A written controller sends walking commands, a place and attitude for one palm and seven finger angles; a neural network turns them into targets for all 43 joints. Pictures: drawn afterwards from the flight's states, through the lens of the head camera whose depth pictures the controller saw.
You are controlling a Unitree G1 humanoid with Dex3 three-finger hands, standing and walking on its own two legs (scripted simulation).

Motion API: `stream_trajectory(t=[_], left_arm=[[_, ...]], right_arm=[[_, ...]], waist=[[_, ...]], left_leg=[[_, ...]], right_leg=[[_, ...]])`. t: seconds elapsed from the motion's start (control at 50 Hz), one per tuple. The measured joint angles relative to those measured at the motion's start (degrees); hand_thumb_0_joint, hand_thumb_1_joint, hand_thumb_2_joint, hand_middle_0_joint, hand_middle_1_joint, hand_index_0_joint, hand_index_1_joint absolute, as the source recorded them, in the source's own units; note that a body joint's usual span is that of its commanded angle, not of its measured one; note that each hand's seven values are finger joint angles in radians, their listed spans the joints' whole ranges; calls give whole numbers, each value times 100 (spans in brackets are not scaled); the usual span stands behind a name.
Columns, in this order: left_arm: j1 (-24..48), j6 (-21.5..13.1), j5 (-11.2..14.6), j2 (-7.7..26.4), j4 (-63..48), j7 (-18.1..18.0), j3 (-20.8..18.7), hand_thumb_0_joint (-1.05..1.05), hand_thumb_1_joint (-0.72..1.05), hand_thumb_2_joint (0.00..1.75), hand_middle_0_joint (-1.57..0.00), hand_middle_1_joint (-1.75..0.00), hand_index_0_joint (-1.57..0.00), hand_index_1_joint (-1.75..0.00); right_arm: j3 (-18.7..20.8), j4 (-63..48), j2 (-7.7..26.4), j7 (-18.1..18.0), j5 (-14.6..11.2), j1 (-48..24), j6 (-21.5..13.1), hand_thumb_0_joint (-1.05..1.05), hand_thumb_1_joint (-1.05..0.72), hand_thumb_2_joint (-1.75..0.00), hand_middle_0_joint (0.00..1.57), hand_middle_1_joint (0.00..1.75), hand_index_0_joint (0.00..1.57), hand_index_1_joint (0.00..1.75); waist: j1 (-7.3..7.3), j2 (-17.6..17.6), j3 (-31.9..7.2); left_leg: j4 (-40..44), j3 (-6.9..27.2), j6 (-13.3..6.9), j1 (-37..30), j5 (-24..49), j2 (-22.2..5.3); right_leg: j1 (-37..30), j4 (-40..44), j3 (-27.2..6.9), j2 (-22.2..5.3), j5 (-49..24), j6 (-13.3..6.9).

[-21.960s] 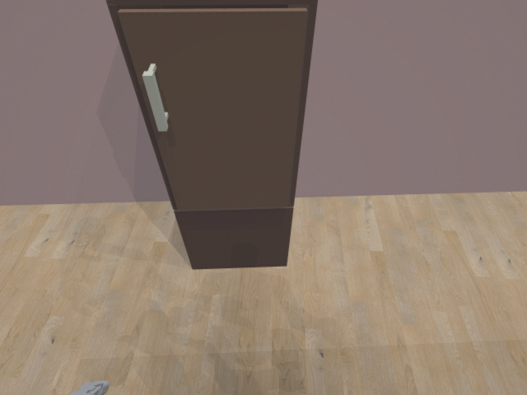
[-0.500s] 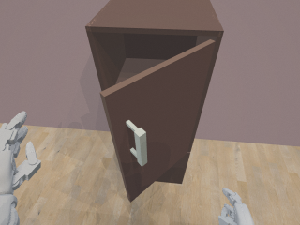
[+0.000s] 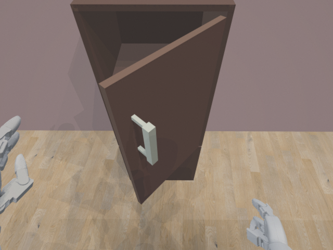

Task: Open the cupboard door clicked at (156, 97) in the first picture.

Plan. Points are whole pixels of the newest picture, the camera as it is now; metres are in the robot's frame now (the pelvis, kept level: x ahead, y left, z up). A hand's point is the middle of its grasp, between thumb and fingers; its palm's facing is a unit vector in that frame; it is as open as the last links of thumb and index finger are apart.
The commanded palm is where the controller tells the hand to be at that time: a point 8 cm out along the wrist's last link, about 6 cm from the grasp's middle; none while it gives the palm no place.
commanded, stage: step back with the hand held close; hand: left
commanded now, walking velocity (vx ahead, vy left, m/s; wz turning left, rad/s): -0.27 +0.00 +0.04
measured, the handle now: (144, 140) +0.34 +0.08 +0.09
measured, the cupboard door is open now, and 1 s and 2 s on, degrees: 47 47 47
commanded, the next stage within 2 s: stop stepping back and stand still in 0.66 s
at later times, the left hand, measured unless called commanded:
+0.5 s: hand out of the picture +0.08 +0.28 +0.15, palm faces +0.50 -0.75 -0.43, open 7.4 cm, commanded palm +0.02 +0.32 +0.18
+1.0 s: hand out of the picture -0.02 +0.26 +0.17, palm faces +0.41 -0.80 -0.45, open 7.4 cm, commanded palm -0.07 +0.30 +0.18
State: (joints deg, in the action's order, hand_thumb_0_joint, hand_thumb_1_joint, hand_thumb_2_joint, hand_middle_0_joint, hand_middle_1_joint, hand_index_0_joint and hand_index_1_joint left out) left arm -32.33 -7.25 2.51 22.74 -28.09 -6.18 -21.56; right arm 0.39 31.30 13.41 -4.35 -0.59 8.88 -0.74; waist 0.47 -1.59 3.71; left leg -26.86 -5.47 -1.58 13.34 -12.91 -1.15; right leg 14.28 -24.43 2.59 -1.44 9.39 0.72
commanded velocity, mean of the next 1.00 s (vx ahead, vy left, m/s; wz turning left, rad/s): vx -0.16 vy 0.00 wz -0.01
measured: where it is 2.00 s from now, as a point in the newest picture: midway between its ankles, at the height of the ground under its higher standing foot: outside the picture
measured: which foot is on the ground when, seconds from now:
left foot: down 0.00-0.80, up 0.82-0.96, down 0.98-1.00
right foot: down 0.00-0.50, up 0.52-0.80, down 0.82-0.98, up 1.00-1.00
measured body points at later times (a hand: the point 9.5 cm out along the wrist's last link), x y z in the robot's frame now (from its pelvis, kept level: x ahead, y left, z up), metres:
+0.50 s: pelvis -0.10 +0.01 -0.03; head -0.09 +0.04 +0.42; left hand +0.05 +0.32 +0.17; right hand +0.08 -0.22 -0.10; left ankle +0.01 +0.10 -0.73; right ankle +0.04 -0.12 -0.74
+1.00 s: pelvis -0.22 +0.01 -0.02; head -0.22 +0.03 +0.43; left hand -0.05 +0.30 +0.19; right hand -0.06 -0.23 -0.09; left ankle -0.15 +0.09 -0.75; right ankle -0.32 -0.11 -0.73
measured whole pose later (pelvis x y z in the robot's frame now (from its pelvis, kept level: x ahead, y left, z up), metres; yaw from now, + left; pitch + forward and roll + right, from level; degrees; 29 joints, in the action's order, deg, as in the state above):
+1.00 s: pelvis -0.22 +0.01 -0.02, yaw -2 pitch +0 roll +0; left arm -32.1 -11.4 3.4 25.6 -33.0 -7.6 -26.6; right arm -1.7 36.3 11.8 -4.3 -0.5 13.0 -8.3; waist 0.5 2.6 -1.4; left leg -33.9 -3.3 -2.7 23.3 -12.5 1.3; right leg 9.2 -38.6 1.7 -0.4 27.4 0.4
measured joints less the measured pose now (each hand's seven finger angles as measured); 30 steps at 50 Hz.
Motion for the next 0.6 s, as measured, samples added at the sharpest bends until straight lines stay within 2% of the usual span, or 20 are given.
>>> stream_trajectory(t=[0.14,0.22,0.32,0.38,0.44,0.48,0.5,0.52,0.56,0.6], left_arm=[[-78,-174,-26,199,-173,-116,-292,1,89,90,-21,-30,-22,-30],[12,-268,-120,110,-120,-176,-356,1,89,90,-21,-30,-22,-30],[233,-386,-278,-34,-70,-200,-340,1,89,90,-21,-30,-21,-30],[232,-470,-281,-112,-148,-219,-360,1,89,90,-21,-30,-22,-30],[155,-526,-214,-130,-335,-284,-352,1,89,90,-21,-30,-21,-30],[203,-539,-190,-102,-427,-312,-307,1,89,90,-21,-30,-21,-30],[252,-544,-183,-92,-447,-319,-287,1,89,90,-21,-30,-21,-30],[321,-547,-190,-90,-441,-323,-278,1,89,90,-21,-30,-21,-30],[498,-525,-245,-1,-388,-353,-330,1,89,90,-21,-30,-22,-30],[647,-528,-224,181,-361,-359,-464,1,89,90,-21,-30,-22,-30]], right_arm=[[27,-74,-64,-27,-31,134,10,1,-91,-90,20,30,20,30],[-9,-116,-84,-22,-32,247,-93,1,-90,-90,20,30,20,30],[-28,-93,-108,-19,-8,411,-257,1,-90,-90,20,30,20,30],[-39,13,-120,9,16,442,-316,1,-90,-90,21,30,20,30],[-47,174,-116,48,42,367,-336,1,-90,-90,21,30,20,30],[-58,244,-107,35,56,312,-328,1,-90,-90,21,30,20,30],[-66,241,-93,14,61,298,-331,1,-90,-90,21,30,20,30],[-62,216,-75,-12,76,290,-356,1,-90,-90,21,30,20,30],[-4,210,-132,-53,122,286,-482,1,-90,-90,20,30,20,30],[29,315,-279,-12,107,275,-584,1,-90,-90,20,30,20,30]], waist=[[-20,180,0],[-12,210,16],[-43,187,84],[-13,215,83],[13,292,102],[18,348,163],[24,337,187],[12,253,211],[-75,39,268],[-97,-15,260]], left_leg=[[-276,-54,-94,334,86,70],[-527,-20,-148,564,111,97],[-988,136,-202,903,-37,125],[-1271,169,-163,1112,-465,134],[-1520,208,-34,1296,-918,189],[-1506,189,-44,1326,-749,213],[-1469,175,-99,1349,-561,197],[-1416,186,-205,1384,-289,134],[-1193,295,-340,1424,481,-18],[-967,392,-317,1449,791,-89]], right_leg=[[374,-347,-60,-91,-66,50],[579,-596,-48,-124,-69,70],[785,-972,-169,-1,23,55],[894,-1045,-164,-6,-18,27],[1011,-1075,-191,-26,-120,33],[1064,-1137,-208,-53,-115,49],[1138,-1259,-209,-42,134,42],[1267,-1606,-229,47,597,59],[1544,-3056,-318,331,1292,63],[1549,-4125,-381,515,1607,57]])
